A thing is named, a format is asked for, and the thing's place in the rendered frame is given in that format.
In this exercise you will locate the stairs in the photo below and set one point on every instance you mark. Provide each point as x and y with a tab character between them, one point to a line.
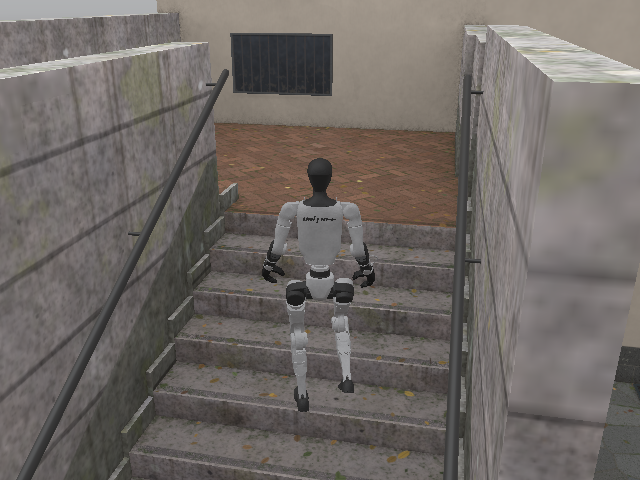
226	409

